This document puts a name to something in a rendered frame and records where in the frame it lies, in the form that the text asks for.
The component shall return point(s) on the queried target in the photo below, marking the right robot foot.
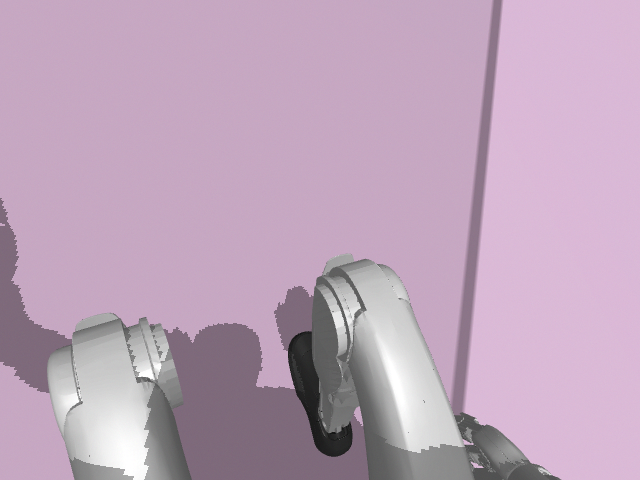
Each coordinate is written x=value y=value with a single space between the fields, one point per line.
x=306 y=383

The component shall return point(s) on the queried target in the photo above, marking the right robot hand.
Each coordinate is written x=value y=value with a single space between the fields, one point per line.
x=492 y=450

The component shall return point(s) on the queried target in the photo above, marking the right robot arm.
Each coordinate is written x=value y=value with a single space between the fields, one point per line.
x=531 y=472

